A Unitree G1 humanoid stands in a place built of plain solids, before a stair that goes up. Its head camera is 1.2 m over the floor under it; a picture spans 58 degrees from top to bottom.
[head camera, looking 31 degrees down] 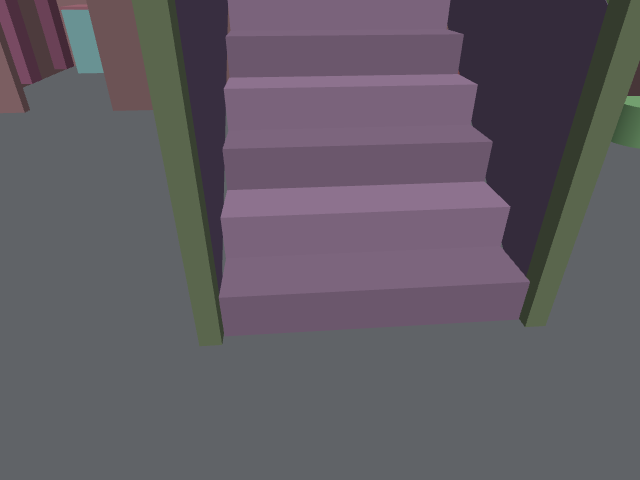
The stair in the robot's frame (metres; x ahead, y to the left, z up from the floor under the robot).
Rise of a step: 0.19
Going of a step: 0.27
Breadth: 1.20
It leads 5 degrees to the left of straight ahead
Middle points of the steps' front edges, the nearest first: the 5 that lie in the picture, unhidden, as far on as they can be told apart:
1.31 -0.22 0.19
1.58 -0.20 0.39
1.84 -0.18 0.58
2.11 -0.16 0.77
2.37 -0.13 0.97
